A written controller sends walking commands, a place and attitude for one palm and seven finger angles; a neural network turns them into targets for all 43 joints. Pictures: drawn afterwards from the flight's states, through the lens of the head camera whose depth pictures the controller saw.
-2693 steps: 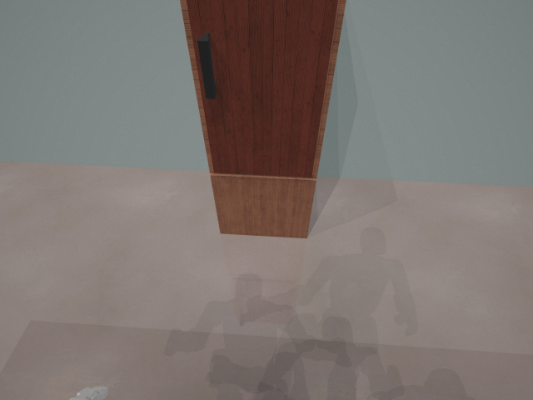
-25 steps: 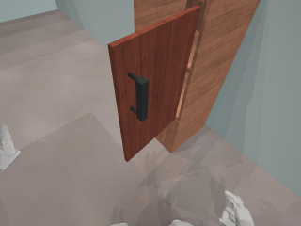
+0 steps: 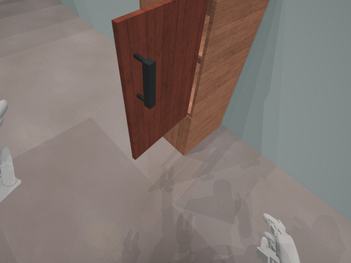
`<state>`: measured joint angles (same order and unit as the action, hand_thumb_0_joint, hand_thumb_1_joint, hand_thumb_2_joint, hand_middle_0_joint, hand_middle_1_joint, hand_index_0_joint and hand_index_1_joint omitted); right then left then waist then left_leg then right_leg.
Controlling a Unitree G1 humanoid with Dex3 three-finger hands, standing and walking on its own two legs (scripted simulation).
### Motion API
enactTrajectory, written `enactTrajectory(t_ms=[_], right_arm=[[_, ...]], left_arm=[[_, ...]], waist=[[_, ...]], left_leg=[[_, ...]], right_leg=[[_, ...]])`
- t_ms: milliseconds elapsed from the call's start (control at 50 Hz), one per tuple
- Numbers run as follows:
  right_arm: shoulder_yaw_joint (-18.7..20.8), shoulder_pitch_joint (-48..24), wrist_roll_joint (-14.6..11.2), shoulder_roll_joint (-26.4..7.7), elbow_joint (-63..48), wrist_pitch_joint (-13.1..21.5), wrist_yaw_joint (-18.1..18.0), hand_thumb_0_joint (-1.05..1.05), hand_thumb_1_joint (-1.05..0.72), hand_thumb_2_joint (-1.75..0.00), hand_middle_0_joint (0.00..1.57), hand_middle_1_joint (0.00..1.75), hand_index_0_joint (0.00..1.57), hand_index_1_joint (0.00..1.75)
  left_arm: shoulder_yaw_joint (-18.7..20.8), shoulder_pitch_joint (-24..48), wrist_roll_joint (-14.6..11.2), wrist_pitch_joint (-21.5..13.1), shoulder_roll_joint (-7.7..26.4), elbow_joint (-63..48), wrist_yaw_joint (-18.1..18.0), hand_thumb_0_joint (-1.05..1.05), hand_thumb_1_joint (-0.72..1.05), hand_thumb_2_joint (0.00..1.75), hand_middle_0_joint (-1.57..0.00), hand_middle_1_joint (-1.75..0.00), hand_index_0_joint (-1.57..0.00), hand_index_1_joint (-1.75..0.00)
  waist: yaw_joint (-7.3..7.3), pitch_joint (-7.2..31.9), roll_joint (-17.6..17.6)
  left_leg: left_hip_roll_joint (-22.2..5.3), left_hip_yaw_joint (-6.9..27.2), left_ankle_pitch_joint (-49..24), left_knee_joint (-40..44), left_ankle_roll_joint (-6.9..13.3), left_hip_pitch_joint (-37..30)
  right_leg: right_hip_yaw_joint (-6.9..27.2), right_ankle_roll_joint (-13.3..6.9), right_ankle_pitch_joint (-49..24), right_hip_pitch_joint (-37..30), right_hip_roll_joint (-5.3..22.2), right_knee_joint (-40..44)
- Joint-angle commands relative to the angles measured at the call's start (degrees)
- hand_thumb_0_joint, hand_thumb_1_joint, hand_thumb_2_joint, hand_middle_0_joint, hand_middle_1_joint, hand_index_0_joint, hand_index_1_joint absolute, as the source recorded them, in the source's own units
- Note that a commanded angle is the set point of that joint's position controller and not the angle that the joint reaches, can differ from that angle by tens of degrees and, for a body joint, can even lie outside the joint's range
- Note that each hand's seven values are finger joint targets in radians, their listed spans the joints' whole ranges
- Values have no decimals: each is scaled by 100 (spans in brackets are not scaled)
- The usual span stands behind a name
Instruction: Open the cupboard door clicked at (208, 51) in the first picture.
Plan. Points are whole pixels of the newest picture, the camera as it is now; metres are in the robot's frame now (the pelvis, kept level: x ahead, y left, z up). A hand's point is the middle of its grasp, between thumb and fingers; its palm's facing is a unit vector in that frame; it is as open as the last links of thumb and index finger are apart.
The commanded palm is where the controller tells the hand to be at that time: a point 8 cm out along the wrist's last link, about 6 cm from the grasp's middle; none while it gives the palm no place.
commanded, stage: stop stepping back and stand still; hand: left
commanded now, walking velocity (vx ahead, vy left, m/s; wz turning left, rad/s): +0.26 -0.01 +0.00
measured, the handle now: (143, 81) +0.56 +0.12 +0.07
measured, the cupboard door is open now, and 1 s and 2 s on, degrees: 96 96 96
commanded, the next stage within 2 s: let the arm hang, fingers relaxed in 0.52 s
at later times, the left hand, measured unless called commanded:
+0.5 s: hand out of the picture +0.15 +0.25 +0.17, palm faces +0.45 -0.75 -0.48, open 7.4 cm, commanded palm +0.08 +0.28 +0.18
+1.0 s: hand out of the picture -0.04 +0.16 -0.17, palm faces +0.11 -0.97 -0.20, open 6.9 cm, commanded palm none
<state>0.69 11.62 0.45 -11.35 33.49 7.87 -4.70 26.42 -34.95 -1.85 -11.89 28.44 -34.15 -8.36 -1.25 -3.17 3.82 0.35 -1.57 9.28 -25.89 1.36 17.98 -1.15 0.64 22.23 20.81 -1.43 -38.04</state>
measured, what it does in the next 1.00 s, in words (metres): steps on the spot: left foot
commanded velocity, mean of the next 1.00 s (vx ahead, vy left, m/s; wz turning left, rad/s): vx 0.07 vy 0.01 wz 0.00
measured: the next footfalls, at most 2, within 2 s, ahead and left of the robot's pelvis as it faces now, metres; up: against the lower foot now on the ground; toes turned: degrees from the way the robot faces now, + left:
left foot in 0.28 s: +0.00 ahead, +0.11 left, +0.00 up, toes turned +5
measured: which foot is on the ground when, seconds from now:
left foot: down 0.00-0.10, up 0.12-0.26, down 0.28-1.00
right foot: down 0.00-1.00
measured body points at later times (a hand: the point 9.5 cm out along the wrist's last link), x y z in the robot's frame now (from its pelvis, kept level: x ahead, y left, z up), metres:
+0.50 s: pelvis -0.04 -0.02 -0.01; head -0.05 -0.02 +0.44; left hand +0.12 +0.28 +0.19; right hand +0.10 -0.25 -0.10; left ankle -0.04 +0.11 -0.73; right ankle -0.02 -0.10 -0.74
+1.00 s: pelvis -0.05 -0.02 +0.00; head -0.03 -0.02 +0.45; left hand -0.04 +0.22 -0.16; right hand +0.00 -0.25 -0.15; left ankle -0.04 +0.11 -0.74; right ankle -0.03 -0.10 -0.74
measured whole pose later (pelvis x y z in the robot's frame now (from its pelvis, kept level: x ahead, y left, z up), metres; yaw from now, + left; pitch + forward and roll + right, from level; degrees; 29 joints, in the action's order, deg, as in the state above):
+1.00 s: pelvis -0.05 -0.02 +0.00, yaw +5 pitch -1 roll +0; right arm -0.1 14.1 1.6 -10.4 57.9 -1.7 -0.5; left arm 1.0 -14.9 0.3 1.2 10.9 56.9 -0.8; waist -0.1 -3.8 0.5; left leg -1.0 1.1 12.2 -27.6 -1.0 14.6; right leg -3.8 -3.4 12.8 13.0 -2.4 -26.5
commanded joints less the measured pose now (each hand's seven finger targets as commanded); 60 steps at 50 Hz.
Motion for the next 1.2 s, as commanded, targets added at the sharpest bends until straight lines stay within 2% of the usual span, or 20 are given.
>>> enactTrajectory(t_ms=[0,40,100,120,220,260,300,380,460,520,580,600,620,660,700,760,840,900,980,1180], right_arm=[[178,-360,-97,-817,-715,353,-35,0,-90,-90,20,30,20,30],[182,-527,-51,-832,-726,236,-52,0,-90,-90,20,30,20,30],[275,-423,-13,-800,-513,146,-72,0,-90,-90,20,30,20,30],[264,-451,6,-810,-472,131,-54,0,-90,-90,20,30,20,30],[121,-400,46,-695,-427,245,-134,0,-90,-90,20,30,20,30],[134,-385,55,-884,-564,306,-128,0,-90,-90,20,30,20,30],[93,-308,19,-717,-484,315,-78,0,-90,-90,20,30,20,30],[111,-338,-7,-771,-482,324,-41,0,-90,-90,20,30,20,30],[231,-223,-78,-717,-450,246,34,0,-90,-90,20,30,20,30],[131,-302,-62,-656,-471,219,60,0,-90,-90,20,30,20,30],[105,-351,-15,-689,-498,219,-12,0,-90,-90,20,30,20,30],[450,-88,61,-1662,884,270,561,0,-90,-90,20,30,20,30],[446,94,25,-1344,637,-89,497,0,-90,-90,20,30,20,30],[210,30,107,-1076,553,-355,435,0,-90,-90,20,30,20,30],[154,-119,161,-1099,607,-419,414,0,-90,-90,20,30,20,30],[163,-62,77,-872,977,-640,403,0,-90,-90,20,30,20,30],[72,137,86,-608,1652,-822,413,0,-90,-90,20,30,20,30],[61,93,125,-547,1980,-812,356,0,-90,-90,20,30,20,30],[77,392,82,-538,2337,-835,347,0,-90,-90,20,30,20,30],[75,776,66,-478,2885,-828,298,0,-90,-90,20,30,20,30]], left_arm=[[437,-86,18,-191,464,-709,-207,0,90,90,-20,-30,-20,-30],[311,295,66,-178,448,-517,-168,0,90,90,-20,-30,-20,-30],[345,868,45,-154,646,-632,-162,0,90,90,-20,-30,-20,-30],[387,1026,59,-130,701,-692,-185,0,90,90,-20,-30,-20,-30],[292,966,121,-212,525,-428,-210,0,90,90,-20,-30,-20,-30],[348,955,106,-351,513,-732,-211,0,90,90,-20,-30,-20,-30],[539,827,144,-400,624,-728,-215,0,90,90,-20,-30,-20,-30],[338,608,156,-328,421,-291,-143,0,90,90,-20,-30,-20,-30],[430,651,21,-300,550,-102,-107,0,90,90,-20,-30,-20,-30],[407,721,37,-312,483,-220,-111,0,90,90,-20,-30,-20,-30],[402,616,25,-372,475,-414,-152,0,90,90,-20,-30,-20,-30],[-1986,1018,546,641,-744,4031,708,0,90,90,-20,-30,-20,-30],[-1985,814,408,1091,-1131,4101,781,0,90,90,-20,-30,-20,-30],[-2005,1252,364,1237,-1197,4480,793,0,90,90,-20,-30,-20,-30],[-2043,1383,369,1181,-1000,5206,780,0,90,90,-20,-30,-20,-30],[-2141,1880,370,1098,-543,6502,763,0,90,90,-20,-30,-20,-30],[-2384,2311,279,1109,-695,7814,720,0,90,90,-20,-30,-20,-30],[-2350,2020,258,1118,-1022,8496,706,0,90,90,-20,-30,-20,-30],[-2402,1977,239,1103,-945,9062,711,0,90,90,-20,-30,-20,-30],[-2439,1907,215,1114,-997,9709,667,0,90,90,-20,-30,-20,-30]], waist=[[42,728,-1164],[-30,245,-820],[55,498,602],[70,463,613],[-2,350,-158],[59,200,-1654],[19,488,-2022],[73,200,-909],[82,592,565],[52,625,115],[56,689,-364],[-310,261,-1032],[-70,541,-999],[25,592,-691],[229,868,40],[81,679,855],[-73,357,-467],[102,336,-1378],[95,409,-685],[94,52,-335]], left_leg=[[-1125,940,1557,1339,307,300],[-565,555,2057,849,13,689],[13,93,1216,-2111,-154,-221],[-9,99,1199,-2752,-137,162],[-227,-103,1230,-150,108,-705],[-978,1182,1993,939,468,-524],[-1479,1921,2491,1466,653,85],[-1113,937,1375,643,454,594],[-84,-23,1287,-2061,-49,680],[-329,186,1310,-1507,-16,414],[-376,175,201,288,34,-724],[-993,1092,-1401,-616,336,-313],[-1220,1163,-1920,-171,517,-88],[-1415,1737,-1433,213,786,556],[-1118,1387,-1986,-76,601,385],[-104,295,107,-732,-1,-17],[-261,351,-48,-206,-26,-708],[-508,627,73,340,45,-438],[-475,569,341,452,45,-470],[-524,562,243,665,87,-582]], right_leg=[[-175,21,-45,-1233,84,741],[107,-186,142,-1211,294,1860],[2214,-982,2270,581,1779,3045],[2417,-1118,2166,508,1944,3042],[957,-636,1317,395,1252,2054],[546,-309,564,302,439,767],[-186,-78,164,-187,98,-405],[-106,-109,-440,-1047,222,942],[2449,-964,61,-878,1789,2511],[1520,-958,-1716,-966,1718,2024],[809,-427,-1125,-669,1037,1653],[77,-224,-1940,430,861,103],[91,-127,-1292,11,499,-147],[98,-104,127,-166,260,-573],[217,-149,-889,-831,340,156],[1235,-584,-2550,-862,1255,1564],[965,-561,-1541,-428,951,1801],[739,-440,-1039,-848,649,1860],[689,-462,-755,-1073,692,2135],[573,-485,-596,-896,670,2176]])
